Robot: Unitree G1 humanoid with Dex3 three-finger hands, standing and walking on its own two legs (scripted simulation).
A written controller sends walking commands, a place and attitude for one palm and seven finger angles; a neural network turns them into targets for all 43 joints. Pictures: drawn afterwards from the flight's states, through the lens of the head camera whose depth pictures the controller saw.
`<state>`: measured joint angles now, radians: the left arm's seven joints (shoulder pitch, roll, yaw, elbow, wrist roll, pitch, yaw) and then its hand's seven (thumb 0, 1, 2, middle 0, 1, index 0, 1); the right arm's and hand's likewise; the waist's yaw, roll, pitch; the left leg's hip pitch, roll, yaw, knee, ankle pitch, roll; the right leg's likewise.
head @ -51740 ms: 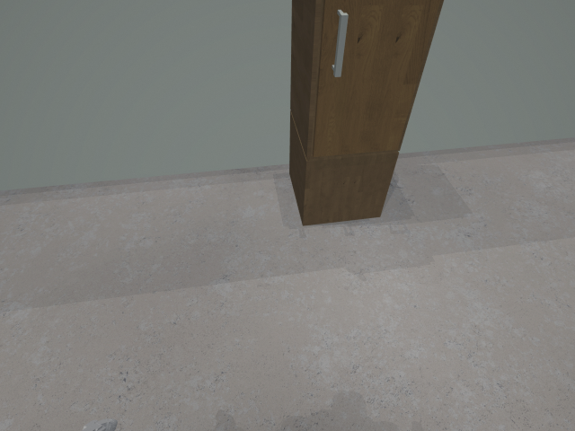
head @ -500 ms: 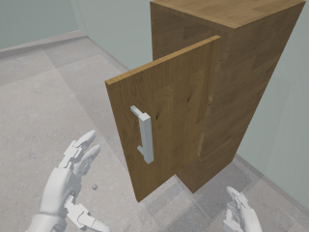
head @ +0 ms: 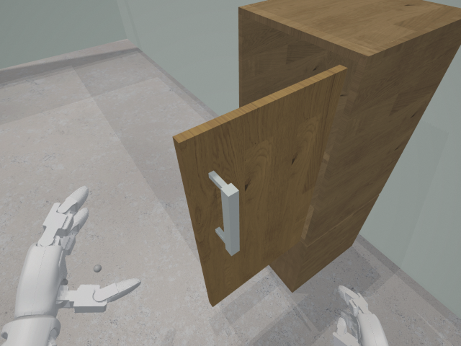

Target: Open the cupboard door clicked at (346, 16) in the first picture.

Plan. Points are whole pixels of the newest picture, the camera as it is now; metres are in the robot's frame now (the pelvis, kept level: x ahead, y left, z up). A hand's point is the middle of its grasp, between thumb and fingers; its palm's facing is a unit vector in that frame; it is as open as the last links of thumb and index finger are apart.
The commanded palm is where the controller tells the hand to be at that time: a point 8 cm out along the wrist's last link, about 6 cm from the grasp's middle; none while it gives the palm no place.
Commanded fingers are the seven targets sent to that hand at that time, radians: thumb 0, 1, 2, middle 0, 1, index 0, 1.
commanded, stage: draw the hand back to the body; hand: left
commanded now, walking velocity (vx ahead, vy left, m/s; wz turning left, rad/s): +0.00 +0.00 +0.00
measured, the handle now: (224, 215) +0.31 +0.06 +0.09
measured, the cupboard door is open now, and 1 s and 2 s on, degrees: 92 92 92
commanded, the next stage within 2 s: step back with the hand held close in 0.76 s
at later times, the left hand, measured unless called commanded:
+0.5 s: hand (53, 236) +0.20 +0.26 +0.17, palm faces +0.47 -0.79 -0.40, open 8.0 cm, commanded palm +0.15 +0.30 +0.18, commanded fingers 0.00 0.90 0.90 -0.20 -0.30 -0.20 -0.30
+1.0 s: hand (52, 242) +0.19 +0.26 +0.17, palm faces +0.45 -0.78 -0.44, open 7.4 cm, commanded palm +0.13 +0.29 +0.18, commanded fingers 0.00 0.90 0.90 -0.20 -0.30 -0.20 -0.30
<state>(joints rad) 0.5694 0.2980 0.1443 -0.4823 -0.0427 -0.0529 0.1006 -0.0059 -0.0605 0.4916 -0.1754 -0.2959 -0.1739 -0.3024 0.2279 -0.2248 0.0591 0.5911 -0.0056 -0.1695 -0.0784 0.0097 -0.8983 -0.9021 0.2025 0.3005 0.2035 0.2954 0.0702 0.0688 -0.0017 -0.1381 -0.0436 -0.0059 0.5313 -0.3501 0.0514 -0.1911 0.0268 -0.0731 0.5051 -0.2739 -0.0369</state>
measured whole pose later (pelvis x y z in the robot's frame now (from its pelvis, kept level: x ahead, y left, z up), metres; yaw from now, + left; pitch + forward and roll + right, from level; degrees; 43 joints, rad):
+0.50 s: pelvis +0.01 +0.00 +0.01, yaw -1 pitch -4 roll -1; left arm 0.45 0.34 0.34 -0.39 -0.06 -0.07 0.12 0.01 0.77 0.85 -0.21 -0.30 -0.21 -0.30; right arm 0.19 -0.24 0.03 0.64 0.00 -0.09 -0.06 0.01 -0.90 -0.90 0.20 0.30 0.20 0.30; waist 0.08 0.08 0.02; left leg -0.03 -0.04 0.00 0.40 -0.30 0.05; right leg -0.09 0.04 -0.06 0.39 -0.23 -0.04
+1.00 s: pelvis -0.01 -0.01 +0.01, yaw +0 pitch -3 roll -1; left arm 0.45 0.36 0.38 -0.37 -0.05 -0.14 0.11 0.02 0.89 0.90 -0.21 -0.30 -0.21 -0.30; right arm 0.18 -0.23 0.03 0.62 0.00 -0.08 -0.06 0.01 -0.90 -0.90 0.20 0.30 0.20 0.30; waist 0.05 0.07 0.02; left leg -0.11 -0.02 -0.01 0.44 -0.28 0.03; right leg -0.14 0.06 -0.07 0.36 -0.18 -0.06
